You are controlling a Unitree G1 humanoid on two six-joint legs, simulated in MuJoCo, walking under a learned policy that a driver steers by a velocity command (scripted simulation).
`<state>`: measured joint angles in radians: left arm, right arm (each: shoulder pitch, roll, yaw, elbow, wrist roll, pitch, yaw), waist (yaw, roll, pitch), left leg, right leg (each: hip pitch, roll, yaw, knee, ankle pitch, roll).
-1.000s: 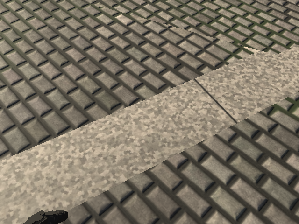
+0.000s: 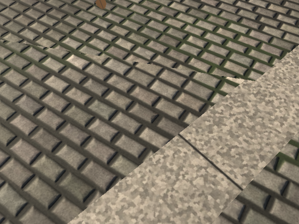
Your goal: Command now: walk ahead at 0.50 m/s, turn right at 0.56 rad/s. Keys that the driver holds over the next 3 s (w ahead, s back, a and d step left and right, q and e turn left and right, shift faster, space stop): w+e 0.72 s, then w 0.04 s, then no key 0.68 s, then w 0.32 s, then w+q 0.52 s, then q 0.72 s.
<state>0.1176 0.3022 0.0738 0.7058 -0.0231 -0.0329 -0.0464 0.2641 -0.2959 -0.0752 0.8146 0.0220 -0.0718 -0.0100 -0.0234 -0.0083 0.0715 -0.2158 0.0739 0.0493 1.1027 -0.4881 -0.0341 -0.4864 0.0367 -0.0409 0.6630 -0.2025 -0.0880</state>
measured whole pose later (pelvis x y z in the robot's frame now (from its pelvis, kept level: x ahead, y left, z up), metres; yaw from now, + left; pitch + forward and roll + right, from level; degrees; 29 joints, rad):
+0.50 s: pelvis +0.29 +0.03 +0.01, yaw -17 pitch +2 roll +1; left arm 0.35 0.30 0.07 0.73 -0.03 -0.02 0.02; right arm 0.11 -0.27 -0.06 0.70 0.00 -0.12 0.02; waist 0.04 -0.03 0.01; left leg -0.40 -0.03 0.02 0.53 -0.16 0.02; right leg -0.32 0.06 0.15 1.10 -0.48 -0.03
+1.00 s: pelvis +0.50 -0.10 +0.01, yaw -31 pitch +2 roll +1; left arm 0.07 0.27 0.04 0.61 0.01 -0.03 -0.03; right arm 0.27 -0.31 -0.04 0.86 0.02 -0.06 0.01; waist -0.05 0.00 0.08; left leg -0.27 0.05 0.02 1.09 -0.60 -0.05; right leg -0.48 0.03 -0.02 0.56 -0.13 -0.06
